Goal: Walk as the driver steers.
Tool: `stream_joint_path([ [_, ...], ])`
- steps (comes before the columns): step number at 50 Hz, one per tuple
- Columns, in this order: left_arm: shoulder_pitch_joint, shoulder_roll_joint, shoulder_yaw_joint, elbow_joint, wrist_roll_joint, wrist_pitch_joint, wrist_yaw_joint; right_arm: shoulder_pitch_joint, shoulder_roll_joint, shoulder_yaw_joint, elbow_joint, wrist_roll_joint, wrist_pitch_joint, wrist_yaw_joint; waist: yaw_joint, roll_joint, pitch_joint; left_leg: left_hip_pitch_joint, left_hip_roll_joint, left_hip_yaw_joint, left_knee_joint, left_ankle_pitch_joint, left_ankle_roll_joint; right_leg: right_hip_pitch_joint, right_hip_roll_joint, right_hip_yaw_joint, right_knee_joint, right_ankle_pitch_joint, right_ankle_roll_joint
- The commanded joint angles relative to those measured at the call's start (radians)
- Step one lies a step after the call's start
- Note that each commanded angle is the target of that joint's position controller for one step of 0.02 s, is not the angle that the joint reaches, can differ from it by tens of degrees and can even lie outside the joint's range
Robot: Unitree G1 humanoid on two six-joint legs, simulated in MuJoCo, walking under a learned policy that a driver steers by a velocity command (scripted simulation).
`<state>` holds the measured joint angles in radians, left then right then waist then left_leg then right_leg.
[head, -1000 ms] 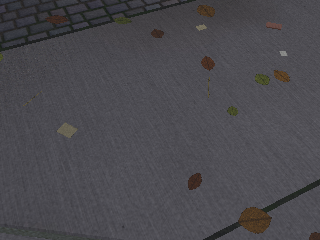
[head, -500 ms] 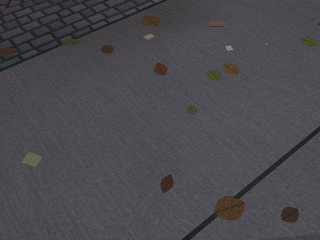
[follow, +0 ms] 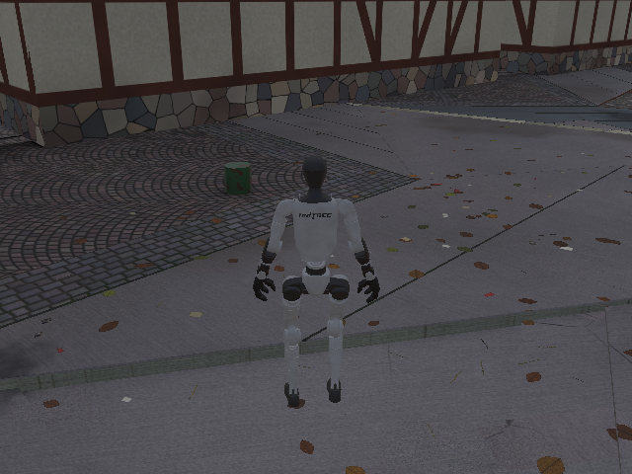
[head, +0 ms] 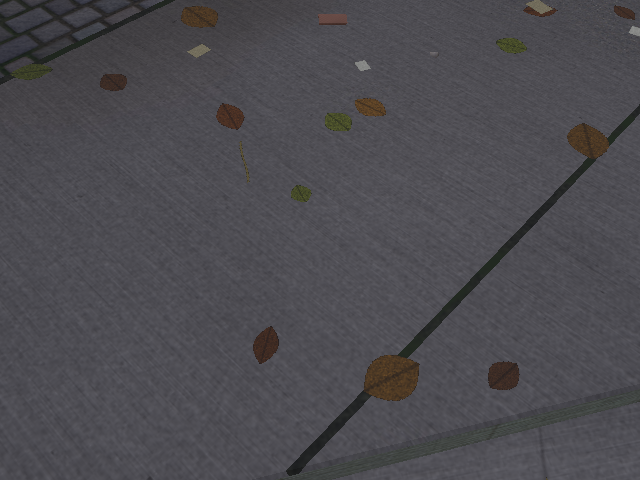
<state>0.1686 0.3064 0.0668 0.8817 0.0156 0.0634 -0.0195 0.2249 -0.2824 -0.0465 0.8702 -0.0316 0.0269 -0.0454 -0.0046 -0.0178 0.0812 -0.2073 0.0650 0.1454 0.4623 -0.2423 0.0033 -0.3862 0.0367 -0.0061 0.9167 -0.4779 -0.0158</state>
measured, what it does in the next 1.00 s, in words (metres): steps on the spot, turning right: right foot, then left foot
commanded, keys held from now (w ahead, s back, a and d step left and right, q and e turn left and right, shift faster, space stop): e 0.84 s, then w+e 0.16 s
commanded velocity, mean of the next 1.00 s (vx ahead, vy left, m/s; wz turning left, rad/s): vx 0.02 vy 0.00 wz -0.58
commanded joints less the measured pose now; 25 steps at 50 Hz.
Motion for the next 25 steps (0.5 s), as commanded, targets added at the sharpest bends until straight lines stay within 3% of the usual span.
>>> stream_joint_path([
  [1,-0.024,0.053,0.005,-0.077,-0.009,-0.001,-0.022,-0.018,-0.174,-0.037,-0.053,-0.001,-0.005,0.008,-0.021,0.204,-0.083,0.082,0.230,-0.121,-0.114,0.350,0.170,0.031,-0.027,-0.034,-0.124,0.003,0.012],
  [3,-0.016,0.060,0.006,-0.090,-0.011,-0.005,-0.022,-0.004,-0.200,-0.048,-0.044,0.004,-0.001,0.019,-0.026,0.210,-0.106,0.103,0.254,-0.113,-0.070,0.386,0.163,0.081,-0.019,-0.062,-0.221,0.029,0.000],
  [5,0.033,0.059,0.009,-0.080,-0.004,-0.016,-0.012,-0.021,-0.199,-0.053,-0.041,0.014,0.004,0.027,0.013,0.164,-0.115,0.039,0.242,-0.059,0.034,0.290,0.103,0.201,0.003,-0.082,-0.414,0.189,-0.022],
  [6,0.053,0.092,0.020,-0.075,0.007,-0.027,-0.002,0.011,-0.175,-0.051,-0.030,0.009,0.006,0.033,0.025,0.048,-0.104,-0.047,0.200,-0.008,0.171,0.139,0.047,0.273,-0.027,0.025,-0.547,0.268,-0.036],
  [7,0.063,0.214,0.043,-0.096,0.013,-0.041,0.011,0.039,-0.091,-0.032,-0.064,-0.005,0.014,0.041,0.000,-0.251,-0.088,-0.282,0.066,0.063,0.444,-0.319,-0.025,0.353,-0.299,0.410,-0.647,0.514,-0.098],
  [8,0.143,0.298,0.069,-0.080,0.008,-0.044,0.006,-0.084,-0.084,-0.022,-0.124,0.005,0.031,0.020,0.074,-0.263,-0.091,-0.344,-0.047,-0.097,0.561,-0.429,-0.031,0.260,-0.410,0.551,-0.641,0.700,-0.256],
  [9,0.130,0.239,0.059,-0.073,0.004,-0.043,0.008,-0.101,-0.111,-0.028,-0.116,0.014,0.039,0.013,0.051,-0.126,-0.058,-0.366,-0.015,-0.156,0.623,-0.361,-0.024,0.267,-0.365,0.474,-0.631,0.653,-0.268],
  [10,0.067,0.185,0.045,-0.084,-0.003,-0.040,0.015,-0.090,-0.114,-0.030,-0.102,0.025,0.034,0.013,0.023,-0.093,-0.028,-0.361,-0.005,-0.172,0.616,-0.270,-0.016,0.244,-0.303,0.392,-0.629,0.597,-0.243],
  [11,0.008,0.152,0.036,-0.098,-0.001,-0.035,0.021,-0.080,-0.118,-0.032,-0.089,0.024,0.023,0.016,0.000,-0.088,-0.030,-0.355,0.001,-0.181,0.588,-0.202,-0.015,0.259,-0.241,0.343,-0.625,0.568,-0.208],
  [13,-0.001,0.121,0.027,-0.107,-0.011,-0.035,0.027,-0.056,-0.125,-0.037,-0.074,0.002,0.016,0.024,-0.001,-0.102,-0.082,-0.330,-0.017,-0.174,0.603,-0.146,-0.021,0.304,-0.204,0.304,-0.604,0.683,-0.205],
  [16,0.049,0.141,0.033,-0.093,-0.014,-0.041,0.025,-0.068,-0.101,-0.032,-0.084,0.011,0.019,0.027,0.011,-0.062,-0.107,-0.337,-0.032,-0.179,0.553,-0.138,-0.036,0.349,-0.208,0.326,-0.590,0.707,-0.218],
  [25,0.070,0.181,0.045,-0.085,0.004,-0.030,0.023,-0.125,-0.102,-0.027,-0.129,0.023,0.013,0.014,0.041,-0.088,-0.099,-0.255,-0.082,-0.200,0.355,-0.166,-0.029,0.287,-0.200,0.472,-0.572,0.588,-0.231],
])
Keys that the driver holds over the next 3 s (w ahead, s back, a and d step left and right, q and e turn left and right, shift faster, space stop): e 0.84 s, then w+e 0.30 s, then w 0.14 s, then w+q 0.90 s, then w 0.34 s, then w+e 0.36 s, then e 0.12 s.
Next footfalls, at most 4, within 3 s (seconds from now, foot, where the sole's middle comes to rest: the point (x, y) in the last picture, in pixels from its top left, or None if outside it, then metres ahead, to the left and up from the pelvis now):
0.12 right None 0.02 -0.11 -0.78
0.66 left None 0.08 0.08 -0.78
1.16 right None -0.01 -0.15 -0.78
1.66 left None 0.32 -0.28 -0.78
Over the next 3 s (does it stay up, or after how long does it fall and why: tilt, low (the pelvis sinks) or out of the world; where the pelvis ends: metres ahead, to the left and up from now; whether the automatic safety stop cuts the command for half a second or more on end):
stays up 0.77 -0.46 0.10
